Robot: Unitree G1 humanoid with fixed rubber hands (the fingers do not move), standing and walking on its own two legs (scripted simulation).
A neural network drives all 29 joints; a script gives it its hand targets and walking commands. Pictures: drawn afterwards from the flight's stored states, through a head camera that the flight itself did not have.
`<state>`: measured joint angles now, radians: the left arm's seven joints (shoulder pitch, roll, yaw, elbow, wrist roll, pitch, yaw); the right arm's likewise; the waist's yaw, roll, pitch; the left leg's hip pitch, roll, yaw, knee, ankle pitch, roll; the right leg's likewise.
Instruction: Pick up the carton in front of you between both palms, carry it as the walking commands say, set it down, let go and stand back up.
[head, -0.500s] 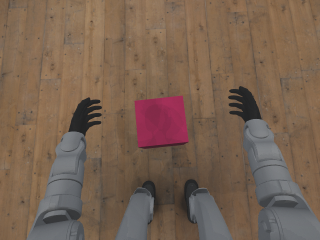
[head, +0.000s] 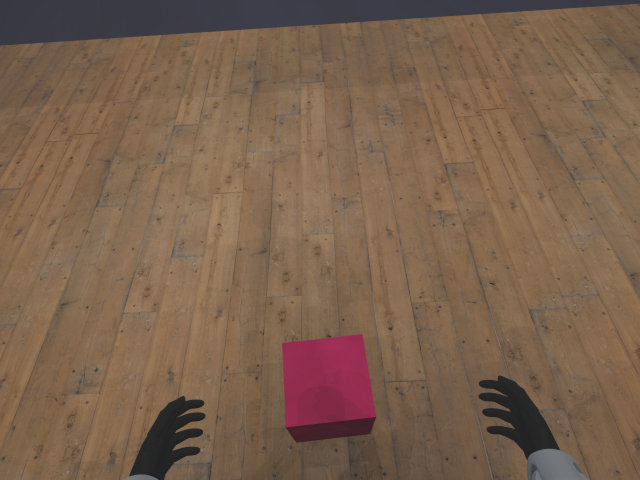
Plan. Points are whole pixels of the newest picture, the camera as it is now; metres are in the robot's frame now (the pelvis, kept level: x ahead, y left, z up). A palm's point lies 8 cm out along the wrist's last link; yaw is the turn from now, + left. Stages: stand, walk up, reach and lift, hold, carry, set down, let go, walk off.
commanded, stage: let go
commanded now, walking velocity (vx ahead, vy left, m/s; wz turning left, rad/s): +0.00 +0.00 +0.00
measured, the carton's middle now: (328, 390) +0.39 +0.04 -0.65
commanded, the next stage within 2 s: stand in 0.52 s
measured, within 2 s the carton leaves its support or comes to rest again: neither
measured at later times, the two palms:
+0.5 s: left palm out of the picture +0.15 +0.23 -0.06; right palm out of the picture +0.15 -0.23 -0.07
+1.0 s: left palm out of the picture +0.14 +0.29 -0.09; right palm out of the picture +0.14 -0.28 -0.08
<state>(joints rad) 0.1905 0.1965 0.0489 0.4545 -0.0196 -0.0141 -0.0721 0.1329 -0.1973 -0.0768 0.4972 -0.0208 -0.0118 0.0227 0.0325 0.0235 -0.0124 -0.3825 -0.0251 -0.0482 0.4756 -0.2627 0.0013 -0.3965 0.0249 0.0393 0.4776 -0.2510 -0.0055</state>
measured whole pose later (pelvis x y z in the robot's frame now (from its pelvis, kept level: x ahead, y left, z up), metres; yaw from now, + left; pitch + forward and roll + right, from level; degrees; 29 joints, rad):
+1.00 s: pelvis +0.01 +0.01 +0.00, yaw +0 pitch -1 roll +0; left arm 0.18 0.34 0.03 0.75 0.03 0.01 0.02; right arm 0.18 -0.34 -0.04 0.76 -0.04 0.01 -0.02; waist 0.00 -0.02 0.01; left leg -0.16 -0.04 -0.04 0.49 -0.32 0.02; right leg -0.17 0.01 0.04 0.48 -0.30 0.01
